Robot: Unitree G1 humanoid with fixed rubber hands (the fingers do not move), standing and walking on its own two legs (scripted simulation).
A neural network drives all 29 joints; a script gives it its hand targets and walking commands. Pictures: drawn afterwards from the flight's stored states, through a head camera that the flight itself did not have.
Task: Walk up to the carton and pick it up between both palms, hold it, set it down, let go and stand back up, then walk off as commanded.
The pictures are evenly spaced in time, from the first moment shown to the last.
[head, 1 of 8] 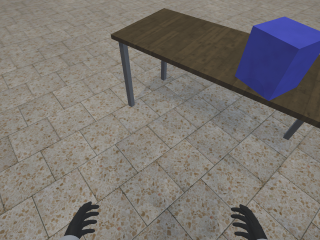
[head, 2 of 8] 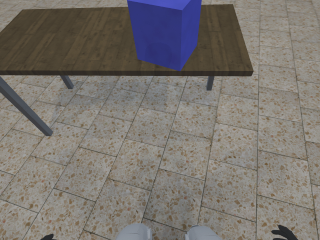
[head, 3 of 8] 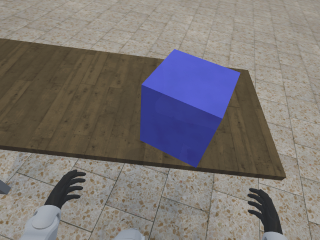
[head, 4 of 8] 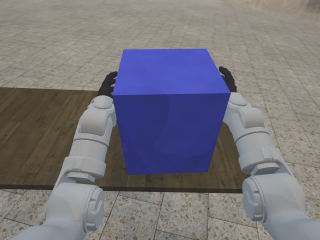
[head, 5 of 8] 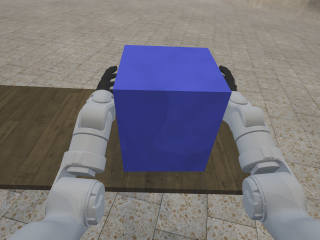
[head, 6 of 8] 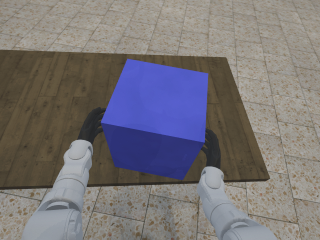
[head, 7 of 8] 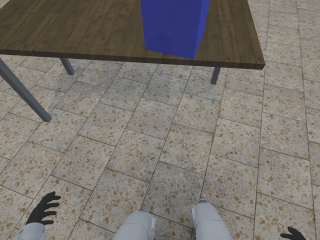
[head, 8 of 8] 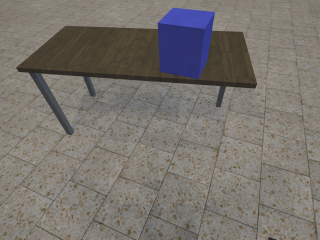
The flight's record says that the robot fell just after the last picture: no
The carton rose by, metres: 0.18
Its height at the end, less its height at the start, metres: +0.00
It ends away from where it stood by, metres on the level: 0.01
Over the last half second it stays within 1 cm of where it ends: yes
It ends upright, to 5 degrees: yes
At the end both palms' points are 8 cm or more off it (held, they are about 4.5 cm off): yes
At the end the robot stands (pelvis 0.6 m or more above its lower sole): yes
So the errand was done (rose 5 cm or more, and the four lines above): yes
